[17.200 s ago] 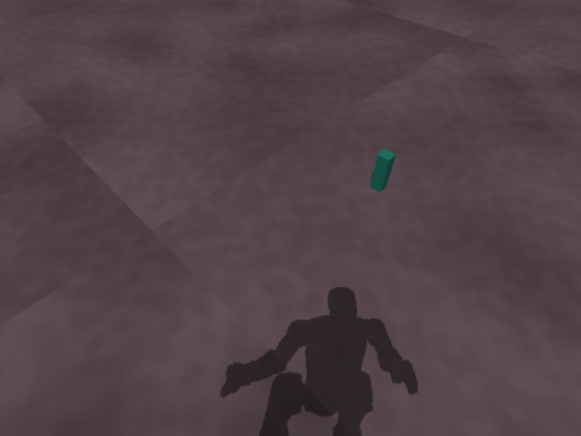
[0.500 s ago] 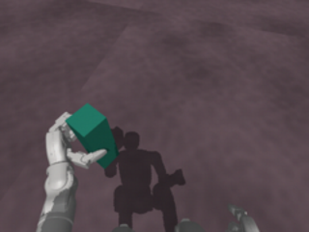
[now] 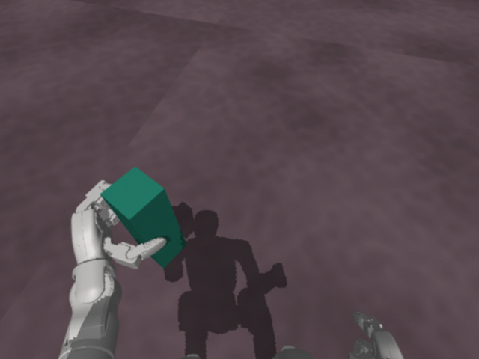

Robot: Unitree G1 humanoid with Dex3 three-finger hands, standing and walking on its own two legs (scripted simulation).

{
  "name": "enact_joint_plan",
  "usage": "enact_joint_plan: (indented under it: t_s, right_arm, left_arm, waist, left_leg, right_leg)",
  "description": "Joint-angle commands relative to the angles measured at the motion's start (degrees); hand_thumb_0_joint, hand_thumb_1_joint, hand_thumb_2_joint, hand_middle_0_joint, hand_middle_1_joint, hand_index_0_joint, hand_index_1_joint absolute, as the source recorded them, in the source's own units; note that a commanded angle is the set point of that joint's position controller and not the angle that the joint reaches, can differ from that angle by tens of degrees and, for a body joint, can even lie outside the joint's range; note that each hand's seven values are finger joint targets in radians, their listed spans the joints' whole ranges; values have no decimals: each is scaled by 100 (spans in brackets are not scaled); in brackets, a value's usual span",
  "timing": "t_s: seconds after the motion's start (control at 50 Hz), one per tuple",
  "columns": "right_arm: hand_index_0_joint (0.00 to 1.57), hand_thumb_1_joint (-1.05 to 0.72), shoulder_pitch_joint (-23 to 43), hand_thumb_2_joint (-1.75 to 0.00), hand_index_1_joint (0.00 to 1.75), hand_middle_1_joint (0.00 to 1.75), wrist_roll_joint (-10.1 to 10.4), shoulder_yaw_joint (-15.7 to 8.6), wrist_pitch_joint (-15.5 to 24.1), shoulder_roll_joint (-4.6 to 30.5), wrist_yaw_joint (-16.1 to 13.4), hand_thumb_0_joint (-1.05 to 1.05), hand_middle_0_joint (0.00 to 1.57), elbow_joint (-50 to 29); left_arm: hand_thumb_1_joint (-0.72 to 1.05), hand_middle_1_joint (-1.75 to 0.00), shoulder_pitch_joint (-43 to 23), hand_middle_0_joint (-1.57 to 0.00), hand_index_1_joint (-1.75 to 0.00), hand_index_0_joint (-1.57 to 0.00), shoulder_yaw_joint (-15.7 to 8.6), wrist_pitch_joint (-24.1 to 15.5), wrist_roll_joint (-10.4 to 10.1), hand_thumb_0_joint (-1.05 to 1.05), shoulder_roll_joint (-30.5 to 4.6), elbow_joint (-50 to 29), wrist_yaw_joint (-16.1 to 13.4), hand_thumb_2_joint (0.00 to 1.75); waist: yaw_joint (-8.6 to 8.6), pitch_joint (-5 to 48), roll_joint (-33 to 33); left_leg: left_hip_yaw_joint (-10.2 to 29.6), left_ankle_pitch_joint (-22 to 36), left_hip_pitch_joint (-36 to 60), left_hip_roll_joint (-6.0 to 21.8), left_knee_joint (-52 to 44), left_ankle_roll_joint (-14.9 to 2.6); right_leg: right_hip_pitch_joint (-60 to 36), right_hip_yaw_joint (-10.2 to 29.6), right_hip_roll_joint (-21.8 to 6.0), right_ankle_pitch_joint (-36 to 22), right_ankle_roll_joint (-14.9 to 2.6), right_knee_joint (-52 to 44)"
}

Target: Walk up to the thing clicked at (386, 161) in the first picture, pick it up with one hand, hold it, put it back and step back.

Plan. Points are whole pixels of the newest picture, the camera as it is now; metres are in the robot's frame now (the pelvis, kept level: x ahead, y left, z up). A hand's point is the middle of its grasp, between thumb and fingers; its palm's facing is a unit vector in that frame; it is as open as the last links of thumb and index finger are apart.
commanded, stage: crouch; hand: left
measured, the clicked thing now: (151, 224) +0.34 +0.15 +0.03
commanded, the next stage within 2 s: none
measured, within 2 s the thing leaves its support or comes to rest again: neither
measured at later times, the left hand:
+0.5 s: hand (138, 242) +0.34 +0.20 -0.06, palm faces +0.34 -0.94 -0.01, open 10.7 cm
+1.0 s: hand (147, 265) +0.39 +0.25 -0.30, palm faces +0.39 -0.92 -0.03, open 10.7 cm
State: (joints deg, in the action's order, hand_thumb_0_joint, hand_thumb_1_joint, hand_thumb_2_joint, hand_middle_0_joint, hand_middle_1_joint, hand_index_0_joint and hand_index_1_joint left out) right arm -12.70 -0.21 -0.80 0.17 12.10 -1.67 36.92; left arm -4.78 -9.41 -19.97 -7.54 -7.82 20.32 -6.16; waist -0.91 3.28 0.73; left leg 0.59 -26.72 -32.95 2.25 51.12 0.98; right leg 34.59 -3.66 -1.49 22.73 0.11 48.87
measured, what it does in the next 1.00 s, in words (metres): lowers itself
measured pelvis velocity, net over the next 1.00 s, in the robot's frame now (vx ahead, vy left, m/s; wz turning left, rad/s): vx -0.08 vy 0.00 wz -0.03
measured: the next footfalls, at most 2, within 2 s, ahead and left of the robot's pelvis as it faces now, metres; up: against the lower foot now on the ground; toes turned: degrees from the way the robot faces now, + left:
none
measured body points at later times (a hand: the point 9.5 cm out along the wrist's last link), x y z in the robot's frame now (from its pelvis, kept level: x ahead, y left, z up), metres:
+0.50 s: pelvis -0.02 +0.00 -0.06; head +0.09 +0.02 +0.37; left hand +0.32 +0.25 -0.06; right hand +0.12 -0.25 -0.18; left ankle -0.01 +0.13 -0.70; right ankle +0.02 -0.12 -0.70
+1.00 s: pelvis -0.08 +0.00 -0.27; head +0.12 +0.04 +0.13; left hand +0.36 +0.29 -0.30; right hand +0.01 -0.26 -0.40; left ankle -0.01 +0.13 -0.70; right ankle +0.02 -0.12 -0.70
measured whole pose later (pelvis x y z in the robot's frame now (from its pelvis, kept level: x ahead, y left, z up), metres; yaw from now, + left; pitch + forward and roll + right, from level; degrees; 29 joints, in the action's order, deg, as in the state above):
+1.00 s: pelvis -0.08 +0.00 -0.27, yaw -2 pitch +34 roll -4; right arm -7.4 -5.6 1.9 -0.2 15.4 5.0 40.3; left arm -41.0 -29.2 -45.5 -3.8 -23.5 67.4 -2.7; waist -7.7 9.1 -0.5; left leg 3.8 -41.0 -108.6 1.0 115.0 0.8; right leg 109.7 -3.7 -3.6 34.9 -0.6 110.3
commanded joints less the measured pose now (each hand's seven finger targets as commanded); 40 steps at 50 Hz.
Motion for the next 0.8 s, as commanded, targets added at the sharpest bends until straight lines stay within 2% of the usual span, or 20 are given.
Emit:
enact_joint_plan:
  t_s: [0.0, 0.04, 0.06, 0.12, 0.16, 0.22, 0.28, 0.32, 0.38, 0.4, 0.42, 0.46, 0.5, 0.52, 0.54, 0.58, 0.66, 0.7, 0.72, 0.78]
  right_arm:
    - [20, -92, 187, -91, 30, 30, -12, -263, 257, 757, -61, 0, 20, -713]
    - [20, -88, 132, -89, 30, 30, -6, -265, 250, 759, -84, 0, 20, -656]
    - [20, -87, 156, -89, 30, 30, -17, -248, 260, 714, -77, 0, 20, -692]
    - [20, -87, 170, -89, 30, 30, -26, -281, 266, 738, -60, 0, 20, -640]
    - [20, -87, 138, -89, 30, 30, -74, -311, 266, 733, -12, 0, 20, -611]
    - [20, -87, 112, -89, 30, 30, -111, -325, 288, 738, 33, 0, 20, -567]
    - [20, -87, 141, -89, 30, 30, -159, -338, 328, 728, 81, 0, 20, -526]
    - [20, -87, 118, -89, 30, 30, -198, -362, 343, 749, 111, 0, 20, -463]
    - [20, -87, 103, -89, 30, 30, -275, -382, 367, 823, 207, 0, 20, -405]
    - [20, -87, 115, -89, 30, 30, -295, -374, 357, 824, 225, 0, 20, -437]
    - [20, -87, 128, -89, 30, 30, -316, -362, 363, 822, 252, 0, 20, -437]
    - [20, -87, 85, -89, 30, 30, -333, -324, 369, 905, 318, 0, 20, -406]
    - [20, -88, -7, -90, 30, 30, -372, -321, 342, 1013, 369, 0, 20, -404]
    - [20, -88, -30, -90, 30, 30, -373, -298, 321, 1037, 397, 0, 20, -405]
    - [20, -89, -10, -90, 30, 30, -383, -307, 301, 1086, 422, 0, 20, -394]
    - [20, -89, -37, -90, 30, 30, -401, -314, 239, 1135, 445, 0, 20, -376]
    - [20, -90, -97, -90, 30, 30, -425, -336, 170, 1230, 484, 0, 20, -265]
    - [20, -90, -130, -90, 30, 30, -430, -337, 149, 1304, 503, 0, 20, -203]
    - [20, -91, -122, -90, 30, 30, -433, -319, 139, 1317, 507, 0, 20, -172]
    - [20, -90, -185, -90, 30, 30, -460, -252, 117, 1347, 539, 0, 20, -51]
  left_arm:
    - [-2, -151, -1531, -135, -151, -137, -116, -443, -4, 0, -700, -1588, 30, 128]
    - [4, -146, -1175, -137, -145, -140, -270, -321, 38, 0, -786, -1063, 19, 121]
    - [5, -146, -1218, -137, -145, -140, -40, -331, 23, 0, -539, -1209, 41, 121]
    - [5, -150, -1244, -140, -148, -143, -222, -292, 72, 0, -644, -881, -17, 123]
    - [5, -150, -1251, -140, -149, -144, -210, -387, 95, 0, -515, -711, -60, 124]
    - [5, -150, -1440, -140, -149, -144, -373, -608, 135, 0, -602, -384, -110, 124]
    - [5, -148, -1822, -137, -146, -140, -373, -976, 160, 0, -564, -140, -77, 123]
    - [2, -147, -1979, -135, -146, -138, -619, -1233, 176, 0, -737, 225, -74, 122]
    - [1, -147, -2340, -135, -146, -138, -589, -1675, 238, 0, -629, 849, -82, 122]
    - [0, -147, -2438, -136, -146, -139, -775, -1838, 245, 0, -804, 988, -101, 122]
    - [-1, -148, -2489, -136, -147, -139, -729, -1987, 257, 0, -765, 1221, -83, 124]
    - [2, -149, -2885, -136, -148, -139, -958, -2291, 273, 0, -1173, 1354, -41, 126]
    - [1, -149, -3131, -136, -150, -138, -986, -2509, 212, 0, -1155, 1568, 9, 129]
    - [-1, -148, -3226, -135, -149, -136, -1174, -2587, 189, 0, -1340, 1711, 0, 129]
    - [-2, -148, -3170, -134, -149, -136, -1149, -2618, 164, 0, -1251, 1918, 34, 129]
    - [-1, -147, -3616, -132, -148, -134, -1307, -2710, 161, 0, -1536, 2003, 14, 129]
    - [-2, -145, -4226, -129, -146, -131, -1371, -2745, 231, 0, -1711, 2372, 83, 128]
    - [2, -145, -4234, -130, -146, -132, -1606, -2745, 248, 0, -1987, 2659, 101, 128]
    - [1, -145, -4504, -131, -146, -133, -1639, -2768, 239, 0, -2112, 2691, 110, 127]
    - [8, -146, -4602, -131, -147, -133, -1775, -2826, 242, 0, -2247, 3169, 232, 130]
  waist:
    - [-37, 1553, 147]
    - [-35, 1428, -133]
    - [-87, 1347, -237]
    - [-52, 1175, -191]
    - [-92, 1195, -161]
    - [-91, 1267, -150]
    - [-124, 1382, -152]
    - [-117, 1547, -230]
    - [-209, 1812, -5]
    - [-138, 1981, -23]
    - [-202, 2280, -28]
    - [-148, 2750, 199]
    - [-210, 3232, 318]
    - [-149, 3394, 265]
    - [-145, 3485, 344]
    - [-201, 3660, 321]
    - [-471, 3873, 202]
    - [-410, 3947, 153]
    - [-460, 3906, 196]
    - [-551, 4125, 246]
  left_leg:
    - [-8, 1599, 559, -207, -794, -75]
    - [-35, 1684, 444, -203, -720, -113]
    - [-37, 1646, 376, -199, -716, -124]
    - [-62, 1455, 232, -210, -701, -135]
    - [-5, 1407, 137, -188, -660, -104]
    - [39, 1414, -77, -181, -467, -90]
    - [10, 1339, -429, -204, -79, -111]
    - [-10, 1181, -865, -223, 268, -135]
    - [72, 1000, -1503, -229, 901, -80]
    - [60, 923, -1805, -249, 1156, -92]
    - [84, 929, -2025, -264, 1448, -100]
    - [99, 954, -2462, -281, 1908, -99]
    - [159, 1255, -2573, -272, 2310, -98]
    - [163, 1185, -2818, -293, 2495, -104]
    - [197, 1206, -2840, -273, 2574, -88]
    - [160, 910, -3361, -289, 2845, -105]
    - [182, 462, -4099, -270, 3396, -135]
    - [182, 317, -4446, -267, 3656, -141]
    - [182, 79, -4623, -286, 3764, -150]
    - [198, 279, -4903, -280, 4239, -145]
  right_leg:
    - [-1105, 98, 169, -1560, -62, -572]
    - [-1128, 123, 157, -1731, -19, -632]
    - [-1125, 119, 151, -1745, -6, -639]
    - [-915, 133, 126, -1560, -9, -640]
    - [-756, 85, 141, -1414, -48, -503]
    - [-471, 80, 140, -1364, -73, -267]
    - [-108, 146, 88, -1388, -66, 53]
    - [144, 214, 59, -1315, -55, 320]
    - [1123, 198, 72, -982, -135, 1086]
    - [1268, 214, 70, -908, -134, 1286]
    - [1504, 219, 71, -908, -131, 1554]
    - [1878, 263, 58, -874, -152, 2056]
    - [2381, 234, 74, -1006, -190, 2505]
    - [2441, 231, 78, -967, -183, 2690]
    - [2716, 201, 85, -900, -212, 2861]
    - [2763, 296, 49, -726, -185, 3035]
    - [3215, 383, 34, -422, -146, 3409]
    - [3516, 360, 39, -252, -147, 3661]
    - [3707, 373, 47, -25, -155, 3743]
    - [4096, 285, 39, -164, -158, 4218]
